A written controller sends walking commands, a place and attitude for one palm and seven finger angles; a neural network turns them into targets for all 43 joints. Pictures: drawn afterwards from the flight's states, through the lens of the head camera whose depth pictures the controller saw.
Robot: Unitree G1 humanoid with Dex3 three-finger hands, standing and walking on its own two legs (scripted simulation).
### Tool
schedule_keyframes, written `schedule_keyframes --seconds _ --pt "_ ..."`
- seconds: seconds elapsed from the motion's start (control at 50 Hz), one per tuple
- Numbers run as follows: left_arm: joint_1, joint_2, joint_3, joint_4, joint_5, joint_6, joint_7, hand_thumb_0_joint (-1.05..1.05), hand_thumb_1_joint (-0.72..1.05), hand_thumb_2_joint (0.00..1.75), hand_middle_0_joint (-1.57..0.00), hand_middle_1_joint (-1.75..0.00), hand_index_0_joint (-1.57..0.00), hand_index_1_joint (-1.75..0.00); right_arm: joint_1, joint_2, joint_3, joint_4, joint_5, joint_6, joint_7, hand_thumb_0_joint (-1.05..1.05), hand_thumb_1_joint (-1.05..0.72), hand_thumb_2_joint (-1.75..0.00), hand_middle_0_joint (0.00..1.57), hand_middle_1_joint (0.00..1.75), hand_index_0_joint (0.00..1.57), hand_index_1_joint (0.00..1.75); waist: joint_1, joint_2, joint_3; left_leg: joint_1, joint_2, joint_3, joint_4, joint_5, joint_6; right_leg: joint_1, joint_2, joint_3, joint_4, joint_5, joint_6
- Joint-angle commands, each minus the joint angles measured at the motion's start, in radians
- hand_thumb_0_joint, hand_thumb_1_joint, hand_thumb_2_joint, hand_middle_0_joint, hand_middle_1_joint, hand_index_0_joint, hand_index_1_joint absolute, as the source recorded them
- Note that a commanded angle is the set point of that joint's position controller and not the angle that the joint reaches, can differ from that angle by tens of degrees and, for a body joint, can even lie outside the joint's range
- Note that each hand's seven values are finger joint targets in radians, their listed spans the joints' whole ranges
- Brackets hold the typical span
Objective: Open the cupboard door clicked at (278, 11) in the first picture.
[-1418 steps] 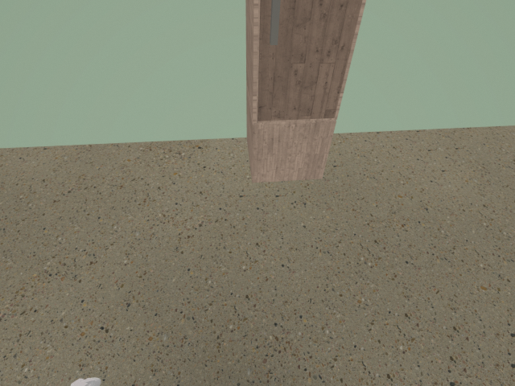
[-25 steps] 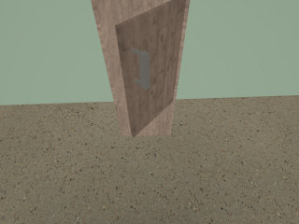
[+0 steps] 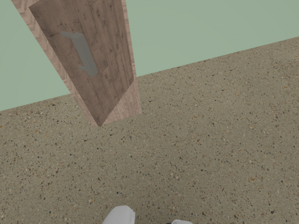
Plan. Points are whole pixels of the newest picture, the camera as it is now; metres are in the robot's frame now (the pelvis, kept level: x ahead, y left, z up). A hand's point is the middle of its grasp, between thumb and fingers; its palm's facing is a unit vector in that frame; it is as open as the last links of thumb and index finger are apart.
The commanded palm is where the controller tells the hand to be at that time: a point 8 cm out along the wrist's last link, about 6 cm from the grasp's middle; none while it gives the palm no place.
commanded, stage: walk to a spot facing it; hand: left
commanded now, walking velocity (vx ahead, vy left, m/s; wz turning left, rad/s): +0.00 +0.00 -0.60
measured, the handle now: (80, 54) +0.57 +0.27 +0.09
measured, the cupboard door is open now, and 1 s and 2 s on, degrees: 47 47 47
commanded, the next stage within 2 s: none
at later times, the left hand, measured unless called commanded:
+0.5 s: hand (88, 207) +0.16 +0.22 -0.16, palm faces -0.25 -0.94 -0.25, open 7.4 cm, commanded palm none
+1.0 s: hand (134, 178) +0.26 +0.08 -0.16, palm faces -0.61 -0.78 -0.16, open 7.4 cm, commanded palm none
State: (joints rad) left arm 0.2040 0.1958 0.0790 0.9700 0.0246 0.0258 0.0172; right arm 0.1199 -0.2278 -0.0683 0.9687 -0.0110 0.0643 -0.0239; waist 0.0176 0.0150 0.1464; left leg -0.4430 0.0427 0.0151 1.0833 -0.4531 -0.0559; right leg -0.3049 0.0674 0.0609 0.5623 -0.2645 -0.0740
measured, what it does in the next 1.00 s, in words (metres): steps on the spot, turning right: left foot, then right foot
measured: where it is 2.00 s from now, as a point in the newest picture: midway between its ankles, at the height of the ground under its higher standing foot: (220, 200)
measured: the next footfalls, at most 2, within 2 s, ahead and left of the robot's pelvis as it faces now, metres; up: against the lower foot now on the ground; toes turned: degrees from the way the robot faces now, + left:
left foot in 0.30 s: +0.06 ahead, +0.17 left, +0.00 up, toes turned -13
right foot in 0.58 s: +0.01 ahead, -0.12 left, +0.00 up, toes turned -24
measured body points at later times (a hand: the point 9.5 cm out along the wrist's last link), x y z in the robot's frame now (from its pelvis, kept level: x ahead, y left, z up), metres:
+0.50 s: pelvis +0.01 +0.03 +0.00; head +0.07 +0.02 +0.45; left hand +0.18 +0.26 -0.14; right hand +0.01 -0.24 -0.13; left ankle +0.02 +0.17 -0.73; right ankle -0.02 -0.10 -0.69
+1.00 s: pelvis +0.06 -0.01 +0.01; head +0.11 -0.02 +0.45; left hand +0.29 +0.13 -0.15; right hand -0.10 -0.21 -0.13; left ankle +0.10 +0.11 -0.73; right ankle -0.03 -0.11 -0.66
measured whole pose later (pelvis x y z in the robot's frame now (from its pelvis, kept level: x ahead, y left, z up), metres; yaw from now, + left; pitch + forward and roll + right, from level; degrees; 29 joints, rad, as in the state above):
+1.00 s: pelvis +0.06 -0.01 +0.01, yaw -37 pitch +2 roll -1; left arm 0.14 0.24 0.09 0.92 0.04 0.04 -0.06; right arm 0.35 -0.20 -0.02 0.93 -0.04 -0.05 -0.02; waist -0.03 -0.04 0.06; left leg -0.19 0.09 0.13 0.48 -0.31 -0.02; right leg -0.55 -0.02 -0.01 1.10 -0.36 0.00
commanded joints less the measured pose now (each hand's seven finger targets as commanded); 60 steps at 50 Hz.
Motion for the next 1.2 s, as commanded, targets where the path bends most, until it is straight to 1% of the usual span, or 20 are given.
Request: schedule_keyframes --seconds 0.0,0.14,0.22,0.26,0.28,0.3,0.4,0.48,0.52,0.56,0.6,0.76,0.8,0.82,0.84,0.86,0.92,0.98,1.12,1.18 --pt "0.077 0.205 0.048 -0.052 -0.003 -0.017 0.016 0.0 0.9 0.9 -0.2 -0.3 -0.2 -0.3 -0.02 -0.055 -0.01 -0.101 0.003 -0.028 -0.011 0.0 -0.9 -0.9 0.2 0.3 0.2 0.3 0.018 -0.1 -0.228 -0.082 -0.001 -0.036 -0.065 0.013 -0.009 0.271 -0.264 0.351 -0.178 0.517 -0.13" --pt "0.068 0.224 0.058 -0.077 0.006 -0.005 0.011 0.0 0.9 0.9 -0.2 -0.3 -0.2 -0.3 -0.059 -0.061 -0.012 -0.141 0.014 -0.041 -0.016 0.0 -0.9 -0.9 0.2 0.3 0.2 0.3 0.024 -0.149 -0.214 -0.002 -0.032 -0.049 -0.273 -0.008 0.004 0.233 -0.242 0.429 -0.172 0.501 -0.132" --pt "-0.012 0.213 0.051 -0.104 -0.002 0.002 0.004 0.0 0.9 0.9 -0.2 -0.3 -0.2 -0.3 0.054 -0.078 -0.015 -0.119 0.017 -0.053 -0.024 0.0 -0.9 -0.9 0.2 0.3 0.2 0.3 -0.044 -0.113 -0.222 0.297 -0.036 -0.052 -0.618 0.174 0.02 0.011 -0.167 0.418 -0.116 0.351 -0.04" --pt "-0.008 0.124 0.029 -0.148 -0.021 0.003 -0.018 0.0 0.9 0.9 -0.2 -0.3 -0.2 -0.3 0.101 -0.239 -0.04 -0.127 -0.011 -0.07 -0.033 0.0 -0.9 -0.9 0.2 0.3 0.2 0.3 -0.055 0.305 -0.219 0.496 0.368 -0.448 -0.843 0.222 0.173 -0.312 0.051 0.118 0.196 -0.258 0.08" --pt "-0.05 0.161 0.036 -0.173 -0.008 -0.002 -0.029 0.0 0.9 0.9 -0.2 -0.3 -0.2 -0.3 0.095 -0.259 -0.039 -0.148 -0.017 -0.063 -0.04 0.0 -0.9 -0.9 0.2 0.3 0.2 0.3 -0.059 0.217 -0.167 0.338 0.477 -0.478 -0.847 0.283 0.264 -0.299 -0.003 0.024 0.417 -0.35 0.112" --pt "-0.052 0.163 0.044 -0.171 0.006 0.0 -0.04 0.0 0.9 0.9 -0.2 -0.3 -0.2 -0.3 0.073 -0.234 -0.032 -0.163 -0.029 -0.069 -0.033 0.0 -0.9 -0.9 0.2 0.3 0.2 0.3 -0.042 0.096 -0.159 0.259 0.437 -0.435 -0.833 0.312 0.282 -0.274 -0.027 0.018 0.559 -0.299 0.118" --pt "-0.081 0.115 0.019 -0.17 -0.004 0.009 -0.056 0.0 0.9 0.9 -0.2 -0.3 -0.2 -0.3 0.088 -0.173 -0.019 -0.154 -0.031 -0.072 -0.031 0.0 -0.9 -0.9 0.2 0.3 0.2 0.3 -0.03 0.226 -0.188 0.382 0.239 -0.04 -0.651 0.81 0.166 -0.229 -0.07 -0.095 0.393 -0.225 0.128" --pt "-0.094 0.12 0.014 -0.166 -0.009 0.004 -0.063 0.0 0.9 0.9 -0.2 -0.3 -0.2 -0.3 0.136 -0.215 -0.032 -0.137 -0.024 -0.062 -0.019 0.0 -0.9 -0.9 0.2 0.3 0.2 0.3 -0.048 0.224 -0.181 0.324 0.259 0.005 -0.61 0.772 0.134 -0.05 -0.041 -0.163 0.167 -0.143 0.096" --pt "0.008 0.155 0.023 -0.136 -0.009 -0.004 -0.059 0.0 0.9 0.9 -0.2 -0.3 -0.2 -0.3 0.108 -0.218 -0.035 -0.149 -0.015 -0.057 -0.011 0.0 -0.9 -0.9 0.2 0.3 0.2 0.3 0.012 0.154 -0.209 0.237 0.231 0.045 -0.478 0.652 0.078 0.159 -0.047 -0.152 -0.063 0.07 0.072" --pt "0.137 0.352 0.064 -0.095 0.001 -0.018 -0.028 0.0 0.9 0.9 -0.2 -0.3 -0.2 -0.3 0.046 -0.099 -0.006 -0.216 0.008 -0.053 -0.002 0.0 -0.9 -0.9 0.2 0.3 0.2 0.3 0.081 -0.35 -0.246 -0.159 0.015 0.127 -0.029 -0.203 -0.023 0.392 -0.475 0.404 -0.207 0.641 -0.125" --pt "0.071 0.321 0.058 -0.11 -0.001 -0.004 -0.007 0.0 0.9 0.9 -0.2 -0.3 -0.2 -0.3 0.03 -0.12 -0.008 -0.197 0.009 -0.041 -0.012 0.0 -0.9 -0.9 0.2 0.3 0.2 0.3 0.053 -0.297 -0.204 -0.182 0.056 -0.027 0.095 -0.169 -0.006 0.25 -0.4 0.397 -0.205 0.339 -0.178" --pt "-0.07 0.269 0.039 -0.138 0.005 -0.013 -0.025 0.0 0.9 0.9 -0.2 -0.3 -0.2 -0.3 0.137 -0.086 -0.004 -0.137 -0.005 -0.062 0.021 0.0 -0.9 -0.9 0.2 0.3 0.2 0.3 -0.028 -0.167 -0.142 0.138 -0.01 0.075 -0.364 0.02 -0.002 -0.03 -0.245 0.314 -0.273 -0.293 -0.115" --pt "-0.118 0.232 0.033 -0.146 -0.003 -0.013 -0.033 0.0 0.9 0.9 -0.2 -0.3 -0.2 -0.3 0.26 -0.102 -0.006 -0.096 -0.007 -0.08 0.011 0.0 -0.9 -0.9 0.2 0.3 0.2 0.3 -0.097 -0.113 -0.136 0.379 -0.011 0.083 -0.595 0.101 0.011 -0.203 -0.177 0.27 -0.189 -0.377 -0.059" --pt "-0.112 0.166 0.02 -0.163 -0.005 -0.013 -0.042 0.0 0.9 0.9 -0.2 -0.3 -0.2 -0.3 0.336 -0.168 -0.019 -0.076 -0.017 -0.091 -0.002 0.0 -0.9 -0.9 0.2 0.3 0.2 0.3 -0.126 0.091 -0.157 0.506 0.137 -0.108 -0.757 -0.101 0.059 -0.345 -0.07 0.174 0.02 -0.396 -0.002" --pt "-0.153 0.102 0.007 -0.207 -0.015 -0.015 -0.05 0.0 0.9 0.9 -0.2 -0.3 -0.2 -0.3 0.421 -0.278 -0.037 -0.063 -0.039 -0.105 -0.013 0.0 -0.9 -0.9 0.2 0.3 0.2 0.3 -0.159 0.369 -0.142 0.541 0.452 -0.518 -0.926 -0.295 0.177 -0.511 0.026 -0.037 0.354 -0.395 0.063" --pt "-0.239 0.141 0.024 -0.248 -0.009 -0.027 -0.067 0.0 0.9 0.9 -0.2 -0.3 -0.2 -0.3 0.382 -0.289 -0.039 -0.073 -0.032 -0.108 -0.029 0.0 -0.9 -0.9 0.2 0.3 0.2 0.3 -0.137 0.147 -0.108 0.4 0.498 -0.515 -0.962 -0.265 0.246 -0.469 -0.09 -0.004 0.473 -0.296 0.064" --pt "-0.193 0.099 0.021 -0.185 0.014 -0.028 -0.088 0.0 0.9 0.9 -0.2 -0.3 -0.2 -0.3 0.273 -0.166 0.001 -0.088 -0.031 -0.128 -0.007 0.0 -0.9 -0.9 0.2 0.3 0.2 0.3 -0.057 0.161 -0.026 0.329 0.342 -0.235 -0.921 0.026 0.16 -0.485 -0.146 -0.037 0.623 -0.076 0.075" --pt "-0.22 0.049 -0.006 -0.17 0.005 -0.027 -0.097 0.0 0.9 0.9 -0.2 -0.3 -0.2 -0.3 0.377 -0.13 0.011 -0.038 -0.027 -0.141 -0.013 0.0 -0.9 -0.9 0.2 0.3 0.2 0.3 -0.084 0.149 -0.113 0.48 0.273 0.015 -0.816 0.513 0.126 -0.452 -0.136 -0.108 0.513 -0.025 0.086" --pt "-0.267 0.063 -0.005 -0.168 0.001 -0.023 -0.096 0.0 0.9 0.9 -0.2 -0.3 -0.2 -0.3 0.386 -0.141 0.005 -0.014 -0.036 -0.125 0.0 0.0 -0.9 -0.9 0.2 0.3 0.2 0.3 -0.075 0.168 -0.072 0.37 0.318 0.168 -0.792 0.491 0.118 -0.162 -0.095 -0.208 0.151 -0.046 0.043" --pt "0.109 0.17 0.033 -0.048 0.007 -0.05 -0.077 0.0 0.9 0.9 -0.2 -0.3 -0.2 -0.3 0.297 -0.144 0.01 -0.035 -0.01 -0.124 0.01 0.0 -0.9 -0.9 0.2 0.3 0.2 0.3 0.114 -0.012 -0.248 0.096 0.234 0.269 -0.293 0.662 0.049 0.461 -0.089 -0.155 -0.009 -0.035 -0.039"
